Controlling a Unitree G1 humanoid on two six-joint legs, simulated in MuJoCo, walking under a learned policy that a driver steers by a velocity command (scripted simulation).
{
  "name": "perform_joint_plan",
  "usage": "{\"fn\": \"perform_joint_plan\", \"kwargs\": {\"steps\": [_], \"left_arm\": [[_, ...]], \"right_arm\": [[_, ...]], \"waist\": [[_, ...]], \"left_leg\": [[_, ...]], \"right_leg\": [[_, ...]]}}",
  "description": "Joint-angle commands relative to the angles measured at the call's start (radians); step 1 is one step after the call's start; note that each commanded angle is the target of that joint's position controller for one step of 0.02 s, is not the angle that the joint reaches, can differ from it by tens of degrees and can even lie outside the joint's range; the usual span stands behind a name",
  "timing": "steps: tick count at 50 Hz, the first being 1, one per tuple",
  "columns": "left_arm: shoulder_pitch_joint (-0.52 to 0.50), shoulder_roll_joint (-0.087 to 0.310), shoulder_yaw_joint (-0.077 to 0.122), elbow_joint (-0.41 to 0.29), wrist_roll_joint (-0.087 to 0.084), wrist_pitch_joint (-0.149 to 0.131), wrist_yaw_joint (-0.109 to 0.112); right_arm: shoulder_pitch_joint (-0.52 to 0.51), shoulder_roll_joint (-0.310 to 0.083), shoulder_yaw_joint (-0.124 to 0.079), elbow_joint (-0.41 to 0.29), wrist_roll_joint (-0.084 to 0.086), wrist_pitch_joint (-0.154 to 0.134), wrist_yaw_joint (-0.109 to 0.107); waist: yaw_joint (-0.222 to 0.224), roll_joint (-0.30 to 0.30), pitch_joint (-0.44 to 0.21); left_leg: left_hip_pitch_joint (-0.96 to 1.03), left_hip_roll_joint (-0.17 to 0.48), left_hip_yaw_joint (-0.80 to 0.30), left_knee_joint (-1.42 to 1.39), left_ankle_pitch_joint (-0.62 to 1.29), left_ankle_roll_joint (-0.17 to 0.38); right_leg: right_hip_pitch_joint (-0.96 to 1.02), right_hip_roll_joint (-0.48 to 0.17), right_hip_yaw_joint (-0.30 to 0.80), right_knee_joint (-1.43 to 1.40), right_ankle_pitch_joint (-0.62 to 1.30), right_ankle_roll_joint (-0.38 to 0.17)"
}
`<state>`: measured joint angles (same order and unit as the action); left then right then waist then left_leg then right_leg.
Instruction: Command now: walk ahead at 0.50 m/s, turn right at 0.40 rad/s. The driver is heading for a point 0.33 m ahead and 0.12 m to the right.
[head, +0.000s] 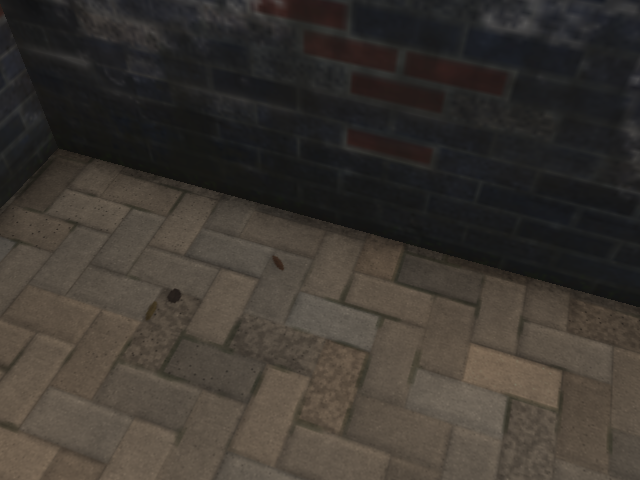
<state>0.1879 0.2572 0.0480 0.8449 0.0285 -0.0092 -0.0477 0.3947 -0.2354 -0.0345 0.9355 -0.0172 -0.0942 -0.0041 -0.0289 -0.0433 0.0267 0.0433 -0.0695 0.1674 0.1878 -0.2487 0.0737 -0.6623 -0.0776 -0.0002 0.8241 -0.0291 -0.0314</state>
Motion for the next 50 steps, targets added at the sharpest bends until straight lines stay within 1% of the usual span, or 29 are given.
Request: {"fn": "perform_joint_plan", "kwargs": {"steps": [1, 3, 5, 7, 8, 9, 10, 11, 12, 13, 14, 15, 16, 19, 21, 24, 27, 30, 31, 32, 33, 34, 35, 36, 37, 38, 40, 44, 50], "left_arm": [[-0.136, 0.018, -0.009, -0.101, 0.004, -0.015, -0.011], [-0.167, 0.022, -0.010, -0.122, 0.006, -0.016, -0.014], [-0.141, 0.033, -0.005, -0.124, 0.007, -0.016, -0.011], [-0.021, 0.061, 0.010, -0.096, 0.011, -0.017, -0.001], [0.104, 0.086, 0.026, -0.059, 0.016, -0.024, 0.005], [0.263, 0.156, 0.055, -0.017, 0.028, -0.028, 0.018], [0.247, 0.279, 0.087, -0.029, 0.027, -0.023, 0.033], [0.257, 0.253, 0.083, -0.034, -0.019, -0.015, 0.035], [0.179, 0.220, 0.073, -0.032, -0.022, -0.016, 0.046], [0.136, 0.150, 0.054, -0.030, -0.022, -0.021, 0.047], [0.093, 0.113, 0.042, -0.031, -0.026, -0.026, 0.048], [0.065, 0.085, 0.031, -0.031, -0.030, -0.030, 0.049], [0.061, 0.079, 0.024, -0.027, -0.028, -0.039, 0.046], [0.078, 0.115, 0.026, -0.004, -0.017, -0.055, 0.045], [0.079, 0.108, 0.019, 0.007, -0.016, -0.051, 0.047], [0.098, 0.100, 0.010, 0.027, -0.016, -0.043, 0.050], [0.117, 0.096, 0.004, 0.053, -0.010, -0.036, 0.056], [0.104, 0.087, -0.002, 0.073, -0.009, -0.027, 0.066], [0.087, 0.081, -0.006, 0.078, -0.015, -0.025, 0.071], [0.083, 0.076, -0.010, 0.086, -0.025, -0.025, 0.079], [0.113, 0.058, -0.019, 0.080, -0.021, -0.030, 0.084], [0.252, 0.011, -0.024, 0.119, -0.031, -0.018, 0.084], [0.245, 0.039, -0.021, 0.153, -0.027, 0.002, 0.095], [0.198, 0.051, -0.017, 0.159, -0.027, 0.011, 0.098], [0.177, 0.037, -0.020, 0.166, -0.025, 0.017, 0.096], [0.162, 0.036, -0.022, 0.174, -0.020, 0.021, 0.091], [0.130, 0.048, -0.026, 0.188, -0.013, 0.018, 0.086], [0.123, 0.034, -0.038, 0.231, -0.023, -0.002, 0.094], [0.120, 0.017, -0.042, 0.274, -0.024, -0.008, 0.101]], "right_arm": [[0.011, -0.117, -0.019, -0.031, 0.000, -0.014, -0.011], [0.037, -0.128, -0.021, -0.013, -0.003, -0.006, -0.018], [0.028, -0.149, -0.024, -0.007, -0.007, 0.002, -0.025], [0.014, -0.180, -0.032, -0.007, -0.013, 0.016, -0.031], [0.008, -0.191, -0.035, -0.012, -0.010, 0.025, -0.032], [-0.008, -0.183, -0.032, -0.037, -0.007, 0.025, -0.029], [0.058, -0.054, -0.006, -0.098, 0.013, 0.017, -0.004], [-0.047, -0.136, -0.022, -0.110, 0.006, 0.008, -0.006], [-0.093, -0.119, -0.016, -0.129, 0.020, -0.001, -0.007], [-0.088, -0.107, -0.010, -0.119, 0.020, -0.006, -0.011], [-0.080, -0.101, -0.012, -0.106, 0.008, 0.005, -0.013], [-0.056, -0.099, -0.012, -0.101, -0.008, 0.026, -0.012], [-0.039, -0.092, -0.013, -0.093, -0.015, 0.047, -0.010], [-0.025, -0.062, -0.010, -0.087, -0.011, 0.073, -0.002], [-0.061, -0.054, -0.006, -0.090, -0.011, 0.077, -0.002], [-0.137, -0.053, -0.002, -0.100, -0.005, 0.080, -0.006], [-0.170, -0.061, -0.002, -0.095, 0.000, 0.081, -0.019], [-0.154, -0.063, -0.003, -0.074, -0.001, 0.075, -0.031], [-0.124, -0.055, -0.002, -0.057, -0.003, 0.070, -0.035], [-0.093, -0.059, 0.000, -0.045, -0.017, 0.058, -0.040], [-0.054, -0.116, -0.010, -0.034, -0.023, 0.047, -0.047], [-0.085, -0.151, -0.014, -0.029, -0.004, 0.055, -0.046], [-0.094, -0.094, -0.001, -0.030, 0.007, 0.064, -0.038], [-0.140, -0.070, 0.012, -0.042, -0.003, 0.065, -0.033], [-0.192, -0.065, 0.018, -0.047, -0.007, 0.070, -0.032], [-0.214, -0.067, 0.019, -0.043, -0.006, 0.073, -0.035], [-0.189, -0.077, 0.014, -0.021, 0.003, 0.079, -0.037], [-0.152, -0.067, 0.010, 0.027, 0.007, 0.074, -0.038], [-0.153, -0.048, 0.017, 0.080, 0.006, 0.076, -0.039]], "waist": [[-0.015, 0.096, 0.088], [-0.020, 0.097, 0.089], [0.003, 0.115, 0.056], [0.060, 0.139, -0.026], [0.115, 0.127, -0.099], [0.190, 0.059, -0.189], [0.113, -0.207, -0.278], [0.156, -0.041, -0.325], [0.116, 0.001, -0.185], [0.080, 0.065, -0.105], [0.043, 0.081, -0.055], [0.015, 0.063, -0.048], [0.001, 0.053, -0.053], [-0.019, 0.024, -0.071], [-0.010, -0.004, -0.073], [0.025, -0.039, -0.075], [0.048, -0.042, -0.069], [0.044, -0.040, -0.037], [0.023, -0.026, -0.028], [-0.001, 0.029, -0.034], [0.016, 0.103, -0.086], [0.091, 0.233, -0.128], [0.054, 0.205, -0.132], [0.054, 0.180, -0.095], [0.074, 0.164, -0.081], [0.081, 0.163, -0.051], [0.047, 0.130, 0.019], [0.026, 0.049, -0.017], [0.026, 0.037, 0.005]], "left_leg": [[-0.056, 0.288, -0.042, -0.063, 0.453, 0.075], [0.021, 0.306, -0.017, -0.014, 0.561, 0.064], [0.076, 0.315, 0.018, 0.094, 0.840, 0.047], [0.097, 0.320, 0.045, 0.320, 1.081, 0.039], [0.039, 0.312, 0.057, 0.515, 1.019, 0.029], [-0.157, 0.283, 0.063, 0.796, 0.749, 0.003], [-0.619, 0.069, 0.043, 1.209, -0.200, -0.060], [-0.709, 0.041, -0.179, 1.306, -0.259, -0.059], [-0.740, 0.107, -0.202, 1.265, -0.155, -0.056], [-0.690, 0.134, -0.195, 1.178, -0.116, -0.056], [-0.638, 0.153, -0.196, 1.107, -0.114, -0.061], [-0.567, 0.156, -0.193, 1.055, -0.109, -0.071], [-0.519, 0.150, -0.188, 1.013, -0.106, -0.077], [-0.502, 0.127, -0.158, 0.891, -0.044, -0.092], [-0.502, 0.124, -0.145, 0.777, 0.023, -0.094], [-0.475, 0.118, -0.132, 0.632, 0.105, -0.088], [-0.441, 0.106, -0.135, 0.537, 0.106, -0.076], [-0.380, 0.092, -0.143, 0.416, 0.041, -0.048], [-0.319, 0.091, -0.145, 0.317, 0.082, -0.035], [-0.214, 0.123, -0.185, 0.183, 0.259, -0.029], [-0.083, 0.243, -0.302, 0.193, 0.570, -0.011], [-0.047, 0.362, -0.411, 0.233, 0.808, 0.115], [-0.101, 0.394, -0.460, 0.207, 0.727, 0.171], [-0.169, 0.372, -0.459, 0.174, 0.610, 0.166], [-0.220, 0.326, -0.421, 0.157, 0.467, 0.125], [-0.267, 0.276, -0.380, 0.146, 0.337, 0.071], [-0.273, 0.186, -0.307, 0.141, 0.162, 0.007], [-0.129, 0.180, -0.285, 0.186, 0.335, 0.009], [-0.138, 0.174, -0.277, 0.175, 0.323, 0.011]], "right_leg": [[0.012, 0.010, -0.065, -0.118, 0.052, -0.020], [0.020, 0.029, -0.097, -0.172, -0.001, -0.048], [0.092, 0.079, -0.139, -0.202, -0.091, -0.087], [0.237, 0.150, -0.169, -0.218, -0.202, -0.136], [0.400, 0.178, -0.154, -0.281, -0.198, -0.165], [0.652, 0.080, 0.007, -0.339, -0.239, -0.221], [0.978, -0.258, 0.548, -0.381, -0.074, -0.398], [0.975, -0.292, 0.684, -0.474, 0.134, -0.420], [0.853, -0.279, 0.482, -0.467, 0.350, -0.385], [0.725, -0.236, 0.373, -0.473, 0.517, -0.337], [0.628, -0.185, 0.276, -0.490, 0.569, -0.289], [0.550, -0.149, 0.212, -0.517, 0.594, -0.262], [0.512, -0.131, 0.175, -0.527, 0.635, -0.247], [0.501, -0.090, 0.093, -0.532, 0.767, -0.229], [0.514, -0.059, 0.051, -0.526, 0.753, -0.193], [0.539, -0.049, 0.033, -0.518, 0.704, -0.160], [0.576, -0.073, 0.055, -0.494, 0.654, -0.159], [0.584, -0.103, 0.103, -0.440, 0.587, -0.163], [0.569, -0.097, 0.112, -0.407, 0.531, -0.147], [0.529, -0.080, 0.126, -0.372, 0.395, -0.110], [0.475, -0.027, 0.108, -0.317, 0.180, -0.073], [0.447, 0.077, 0.051, -0.279, -0.252, -0.051], [0.471, 0.113, 0.030, -0.269, -0.424, -0.046], [0.495, 0.113, 0.036, -0.293, -0.431, -0.045], [0.537, 0.104, 0.042, -0.360, -0.382, -0.043], [0.566, 0.084, 0.061, -0.437, -0.291, -0.044], [0.517, 0.034, 0.109, -0.488, -0.217, -0.042], [0.490, 0.008, 0.113, -0.518, -0.124, -0.028], [0.509, -0.003, 0.108, -0.527, -0.093, -0.031]]}}
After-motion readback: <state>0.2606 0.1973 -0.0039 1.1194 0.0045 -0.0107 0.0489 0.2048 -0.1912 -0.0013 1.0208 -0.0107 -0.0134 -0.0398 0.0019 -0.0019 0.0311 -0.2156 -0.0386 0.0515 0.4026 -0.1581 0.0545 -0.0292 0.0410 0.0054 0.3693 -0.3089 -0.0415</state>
